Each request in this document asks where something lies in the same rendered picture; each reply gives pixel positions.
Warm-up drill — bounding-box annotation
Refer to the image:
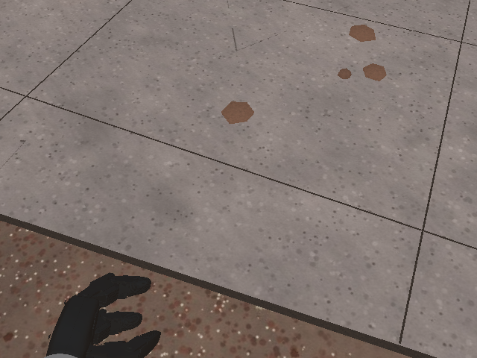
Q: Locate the robot left hand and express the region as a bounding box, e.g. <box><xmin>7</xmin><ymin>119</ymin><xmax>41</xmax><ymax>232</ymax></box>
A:
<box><xmin>46</xmin><ymin>273</ymin><xmax>161</xmax><ymax>358</ymax></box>

